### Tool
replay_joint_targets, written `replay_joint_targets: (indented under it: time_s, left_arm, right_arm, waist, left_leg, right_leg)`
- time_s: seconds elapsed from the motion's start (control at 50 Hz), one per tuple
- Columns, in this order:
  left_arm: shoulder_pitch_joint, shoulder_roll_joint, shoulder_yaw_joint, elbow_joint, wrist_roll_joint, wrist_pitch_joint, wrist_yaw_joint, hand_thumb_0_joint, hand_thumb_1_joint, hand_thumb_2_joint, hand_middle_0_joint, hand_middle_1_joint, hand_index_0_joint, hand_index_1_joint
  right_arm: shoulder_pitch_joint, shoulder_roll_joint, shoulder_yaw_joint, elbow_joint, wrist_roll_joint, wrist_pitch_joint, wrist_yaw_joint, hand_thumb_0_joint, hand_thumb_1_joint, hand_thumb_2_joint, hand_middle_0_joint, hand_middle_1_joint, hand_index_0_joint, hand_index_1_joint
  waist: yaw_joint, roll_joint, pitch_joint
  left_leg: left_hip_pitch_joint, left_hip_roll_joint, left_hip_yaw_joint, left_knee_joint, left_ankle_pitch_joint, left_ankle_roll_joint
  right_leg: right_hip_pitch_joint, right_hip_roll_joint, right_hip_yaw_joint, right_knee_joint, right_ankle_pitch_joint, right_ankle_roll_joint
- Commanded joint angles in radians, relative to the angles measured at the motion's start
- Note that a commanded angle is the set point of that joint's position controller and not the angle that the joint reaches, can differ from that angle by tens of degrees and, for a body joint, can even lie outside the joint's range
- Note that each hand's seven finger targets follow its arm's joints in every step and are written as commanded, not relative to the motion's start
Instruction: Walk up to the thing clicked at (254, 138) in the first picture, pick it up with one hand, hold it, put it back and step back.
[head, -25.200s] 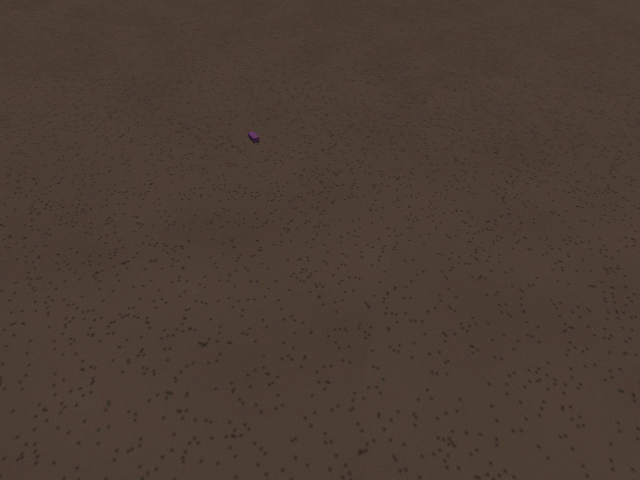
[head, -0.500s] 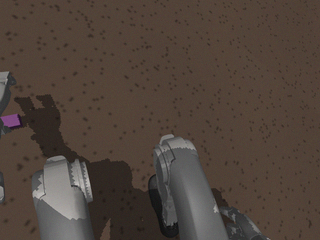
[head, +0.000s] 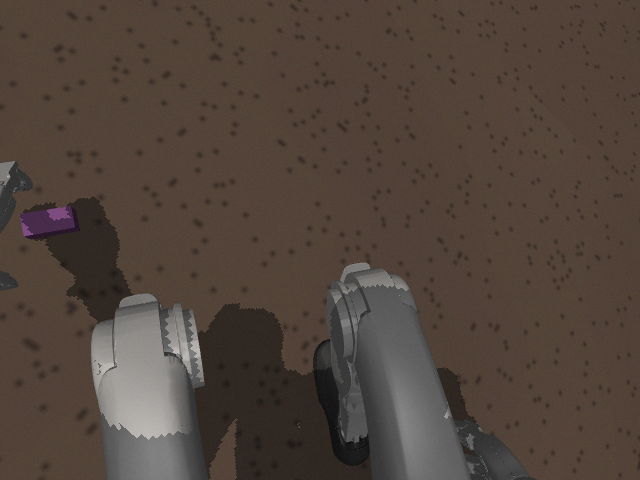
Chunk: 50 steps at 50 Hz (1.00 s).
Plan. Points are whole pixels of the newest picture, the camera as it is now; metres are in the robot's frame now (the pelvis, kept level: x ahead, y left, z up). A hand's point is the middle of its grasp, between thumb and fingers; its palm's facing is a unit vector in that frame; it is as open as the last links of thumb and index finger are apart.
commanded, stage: approach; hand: left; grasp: from above
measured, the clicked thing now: (50, 222) +0.44 +0.31 -0.31
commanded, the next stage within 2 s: rest palm in 0.36 s
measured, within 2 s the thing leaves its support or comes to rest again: neither
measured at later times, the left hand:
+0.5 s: hand (4, 198) +0.45 +0.33 -0.20, palm faces -0.45 -0.10 -0.89, open 13.1 cm
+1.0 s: hand (37, 228) +0.42 +0.31 -0.24, palm faces -0.41 -0.10 -0.91, open 14.0 cm
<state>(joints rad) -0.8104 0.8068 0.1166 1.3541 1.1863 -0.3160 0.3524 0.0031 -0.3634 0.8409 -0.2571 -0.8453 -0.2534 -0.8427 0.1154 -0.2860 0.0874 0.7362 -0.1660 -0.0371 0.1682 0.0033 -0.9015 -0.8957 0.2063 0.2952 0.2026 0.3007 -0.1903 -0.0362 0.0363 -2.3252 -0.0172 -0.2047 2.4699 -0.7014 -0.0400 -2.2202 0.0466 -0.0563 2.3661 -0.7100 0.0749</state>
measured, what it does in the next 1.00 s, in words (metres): stands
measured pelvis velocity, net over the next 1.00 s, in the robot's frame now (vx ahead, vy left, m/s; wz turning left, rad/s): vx -0.01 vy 0.00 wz -0.04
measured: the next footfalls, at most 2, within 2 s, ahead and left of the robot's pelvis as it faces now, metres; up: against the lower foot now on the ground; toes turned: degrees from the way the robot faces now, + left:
none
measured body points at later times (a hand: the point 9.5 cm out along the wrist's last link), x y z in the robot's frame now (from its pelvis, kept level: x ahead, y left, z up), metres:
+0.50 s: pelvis +0.00 +0.01 -0.01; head +0.25 +0.09 +0.36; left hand +0.47 +0.33 -0.15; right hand +0.04 -0.26 -0.10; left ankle +0.07 +0.13 -0.28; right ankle +0.10 -0.14 -0.28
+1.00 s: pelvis -0.01 +0.00 -0.02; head +0.24 +0.12 +0.34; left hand +0.44 +0.31 -0.19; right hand +0.07 -0.28 -0.09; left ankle +0.07 +0.13 -0.28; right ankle +0.10 -0.14 -0.28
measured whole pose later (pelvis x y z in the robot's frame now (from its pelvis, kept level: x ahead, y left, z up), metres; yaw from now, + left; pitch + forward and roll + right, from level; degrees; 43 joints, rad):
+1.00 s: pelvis -0.01 +0.00 -0.02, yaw -3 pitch +28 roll -12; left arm -0.95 0.90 0.13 1.72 1.39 -0.31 0.69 0.00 -0.48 0.96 -0.11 -0.96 -0.10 -0.96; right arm 0.05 -0.32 0.17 0.76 -0.27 -0.13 0.19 0.00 -0.89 -0.90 0.20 0.29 0.20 0.30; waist -0.32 -0.12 0.06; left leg -2.36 -0.01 -0.24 2.55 -0.69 -0.03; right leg -2.25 0.07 -0.08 2.41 -0.68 0.07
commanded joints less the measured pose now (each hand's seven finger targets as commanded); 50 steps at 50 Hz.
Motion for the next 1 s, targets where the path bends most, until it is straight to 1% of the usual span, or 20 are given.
replay_joint_targets:
  time_s: [0.0,0.06,0.12,0.18,0.26,0.34,0.38,0.42,0.46,0.48,0.52,0.54,0.56,0.62,0.68,0.76,0.78,0.8,0.88,0.98]
  left_arm:
    - [-0.288,0.253,0.084,-0.275,0.049,-0.075,0.137,0.0,-0.311,0.809,-0.284,-0.788,-0.282,-0.789]
    - [-0.378,0.258,0.089,-0.225,0.106,-0.041,0.22,0.0,-0.333,0.832,-0.273,-0.78,-0.263,-0.788]
    - [-0.457,0.215,0.05,-0.019,0.149,0.025,0.277,0.0,-0.343,0.851,-0.27,-0.78,-0.255,-0.793]
    - [-0.535,0.207,-0.011,0.138,0.177,0.09,0.285,0.0,-0.336,0.842,-0.256,-0.829,-0.253,-0.831]
    - [-0.547,0.221,-0.034,0.257,0.142,0.155,0.252,0.0,-0.354,0.846,-0.217,-0.889,-0.226,-0.879]
    - [-0.455,0.278,-0.011,0.251,0.093,0.183,0.173,0.0,-0.355,0.835,-0.206,-0.914,-0.222,-0.897]
    - [-0.417,0.325,0.03,0.156,0.071,0.178,0.137,0.0,-0.347,0.822,-0.216,-0.902,-0.231,-0.885]
    - [-0.358,0.314,0.034,0.089,0.042,0.172,0.106,0.0,-0.346,0.806,-0.235,-0.885,-0.247,-0.872]
    - [-0.333,0.344,0.089,-0.059,0.014,0.154,0.091,0.0,-0.364,0.809,-0.194,-0.918,-0.218,-0.891]
    - [-0.279,0.319,0.092,-0.086,0.0,0.15,0.082,0.0,-0.398,0.846,-0.177,-0.913,-0.186,-0.902]
    - [-0.27,0.275,0.067,-0.103,-0.006,0.129,0.071,0.0,-0.432,0.877,-0.155,-0.919,-0.16,-0.913]
    - [-0.291,0.263,0.063,-0.097,-0.002,0.117,0.069,0.0,-0.425,0.872,-0.154,-0.921,-0.16,-0.913]
    - [-0.299,0.265,0.063,-0.099,0.002,0.102,0.072,0.0,-0.444,0.894,-0.154,-0.901,-0.152,-0.901]
    - [-0.333,0.258,0.046,-0.016,0.025,0.045,0.082,0.0,-0.465,0.917,-0.157,-0.891,-0.148,-0.9]
    - [-0.359,0.261,0.046,0.064,0.04,-0.018,0.129,0.0,-0.485,0.939,-0.12,-0.936,-0.116,-0.939]
    - [-0.383,0.319,0.059,0.155,0.108,-0.068,0.213,0.0,-0.505,0.967,-0.087,-0.963,-0.084,-0.964]
    - [-0.383,0.314,0.049,0.176,0.135,-0.069,0.235,0.0,-0.509,0.973,-0.083,-0.966,-0.08,-0.968]
    - [-0.392,0.326,0.06,0.193,0.148,-0.068,0.263,0.0,-0.503,0.969,-0.081,-0.97,-0.08,-0.969]
    - [-0.412,0.323,0.033,0.239,0.203,-0.029,0.357,0.0,-0.505,0.974,-0.068,-0.981,-0.069,-0.978]
    - [-0.443,0.31,0.02,0.269,0.182,0.062,0.43,0.0,-0.521,0.982,-0.065,-0.967,-0.06,-0.97]
  right_arm:
    - [0.18,-0.273,-0.112,-0.015,-0.001,0.007,-0.015,0.0,-0.895,-0.893,0.2,0.3,0.2,0.3]
    - [0.149,-0.262,-0.116,0.001,-0.004,0.008,-0.014,0.0,-0.897,-0.894,0.2,0.3,0.2,0.3]
    - [0.131,-0.259,-0.099,0.022,-0.012,0.003,-0.02,0.0,-0.898,-0.895,0.2,0.3,0.2,0.3]
    - [0.135,-0.272,-0.078,0.031,-0.016,-0.011,-0.023,0.0,-0.899,-0.895,0.2,0.3,0.2,0.3]
    - [0.141,-0.29,-0.049,0.021,-0.024,-0.043,-0.023,0.0,-0.896,-0.894,0.2,0.3,0.2,0.3]
    - [0.123,-0.298,-0.034,-0.02,-0.018,-0.06,-0.021,0.0,-0.896,-0.895,0.2,0.3,0.2,0.3]
    - [0.127,-0.3,-0.039,-0.05,-0.013,-0.063,-0.019,0.0,-0.898,-0.895,0.2,0.3,0.2,0.3]
    - [0.134,-0.275,-0.042,-0.05,-0.005,-0.057,-0.012,0.0,-0.903,-0.897,0.2,0.3,0.2,0.3]
    - [0.168,-0.274,-0.052,-0.05,-0.003,-0.052,-0.005,0.0,-0.898,-0.895,0.2,0.3,0.2,0.3]
    - [0.171,-0.271,-0.06,-0.053,0.004,-0.045,-0.003,0.0,-0.9,-0.9,0.199,0.3,0.199,0.3]
    - [0.181,-0.265,-0.059,-0.038,0.007,-0.033,0.001,0.0,-0.896,-0.899,0.2,0.3,0.199,0.3]
    - [0.197,-0.274,-0.061,-0.032,0.008,-0.029,-0.001,0.0,-0.895,-0.899,0.2,0.3,0.199,0.3]
    - [0.209,-0.268,-0.057,-0.025,0.013,-0.024,-0.003,0.0,-0.892,-0.897,0.2,0.3,0.2,0.3]
    - [0.242,-0.265,-0.043,-0.001,0.0,-0.025,0.001,0.0,-0.893,-0.898,0.2,0.3,0.2,0.3]
    - [0.231,-0.276,-0.027,-0.001,-0.017,-0.034,-0.001,0.0,-0.89,-0.897,0.2,0.3,0.2,0.3]
    - [0.187,-0.293,-0.008,-0.003,-0.043,-0.043,-0.001,0.0,-0.885,-0.895,0.2,0.3,0.2,0.3]
    - [0.171,-0.291,-0.004,-0.002,-0.05,-0.049,0.0,0.0,-0.885,-0.895,0.2,0.3,0.2,0.3]
    - [0.166,-0.3,-0.003,0.003,-0.058,-0.051,0.0,0.0,-0.884,-0.895,0.2,0.3,0.2,0.3]
    - [0.129,-0.315,0.007,0.028,-0.092,-0.082,0.011,0.0,-0.882,-0.895,0.2,0.3,0.2,0.3]
    - [0.097,-0.328,0.01,0.041,-0.108,-0.123,0.037,0.0,-0.886,-0.896,0.2,0.3,0.2,0.3]
  waist:
    - [-0.03,0.416,-0.763]
    - [-0.057,0.43,-0.75]
    - [-0.1,0.397,-0.641]
    - [-0.132,0.373,-0.588]
    - [-0.141,0.345,-0.562]
    - [-0.104,0.371,-0.615]
    - [-0.075,0.377,-0.678]
    - [-0.047,0.416,-0.726]
    - [-0.026,0.443,-0.817]
    - [-0.021,0.435,-0.819]
    - [-0.045,0.382,-0.792]
    - [-0.073,0.339,-0.733]
    - [-0.073,0.317,-0.72]
    - [-0.11,0.257,-0.647]
    - [-0.12,0.253,-0.588]
    - [-0.126,0.308,-0.584]
    - [-0.12,0.329,-0.583]
    - [-0.131,0.348,-0.577]
    - [-0.148,0.398,-0.565]
    - [-0.158,0.421,-0.58]
  left_leg:
    - [0.635,0.02,0.126,-0.26,0.258,0.033]
    - [0.622,0.025,0.138,-0.255,0.231,0.036]
    - [0.547,0.021,0.139,-0.266,0.156,0.044]
    - [0.502,0.017,0.133,-0.269,0.101,0.055]
    - [0.466,0.011,0.123,-0.273,0.055,0.068]
    - [0.502,0.01,0.101,-0.287,0.087,0.063]
    - [0.539,0.01,0.096,-0.291,0.144,0.056]
    - [0.565,0.006,0.117,-0.287,0.199,0.051]
    - [0.604,0.005,0.136,-0.278,0.285,0.05]
    - [0.605,0.006,0.138,-0.275,0.314,0.047]
    - [0.548,0.009,0.142,-0.257,0.308,0.055]
    - [0.505,0.008,0.141,-0.233,0.294,0.059]
    - [0.482,0.01,0.137,-0.237,0.285,0.062]
    - [0.43,0.015,0.127,-0.206,0.238,0.071]
    - [0.416,0.01,0.123,-0.207,0.162,0.068]
    - [0.464,0.016,0.114,-0.221,0.115,0.056]
    - [0.496,0.017,0.117,-0.222,0.11,0.052]
    - [0.504,0.02,0.112,-0.226,0.119,0.049]
    - [0.529,0.022,0.112,-0.213,0.131,0.045]
    - [0.502,0.027,0.112,-0.189,0.168,0.045]
  right_leg:
    - [0.278,0.014,-0.141,-0.198,0.278,-0.103]
    - [0.218,0.013,-0.132,-0.187,0.272,-0.102]
    - [0.129,0.009,-0.139,-0.198,0.216,-0.099]
    - [0.095,0.009,-0.141,-0.218,0.175,-0.1]
    - [0.123,0.012,-0.144,-0.223,0.144,-0.091]
    - [0.168,0.01,-0.146,-0.191,0.164,-0.09]
    - [0.207,0.009,-0.142,-0.178,0.211,-0.095]
    - [0.256,0.014,-0.131,-0.183,0.255,-0.102]
    - [0.345,0.016,-0.121,-0.196,0.328,-0.099]
    - [0.357,0.013,-0.119,-0.194,0.353,-0.102]
    - [0.366,0.021,-0.116,-0.207,0.363,-0.099]
    - [0.346,0.019,-0.119,-0.22,0.357,-0.101]
    - [0.358,0.02,-0.118,-0.227,0.351,-0.097]
    - [0.347,0.023,-0.121,-0.239,0.313,-0.09]
    - [0.307,0.023,-0.135,-0.241,0.232,-0.095]
    - [0.253,0.029,-0.166,-0.21,0.179,-0.094]
    - [0.236,0.031,-0.166,-0.204,0.175,-0.096]
    - [0.226,0.031,-0.177,-0.195,0.184,-0.092]
    - [0.208,0.038,-0.185,-0.178,0.201,-0.09]
    - [0.208,0.043,-0.18,-0.162,0.245,-0.088]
